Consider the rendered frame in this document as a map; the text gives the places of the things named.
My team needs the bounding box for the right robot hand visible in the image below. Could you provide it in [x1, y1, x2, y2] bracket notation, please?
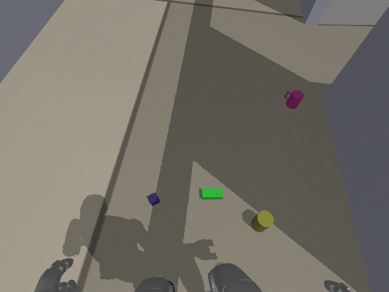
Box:
[324, 280, 350, 292]

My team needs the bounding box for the left robot hand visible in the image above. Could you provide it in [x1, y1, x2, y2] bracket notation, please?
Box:
[34, 258, 80, 292]

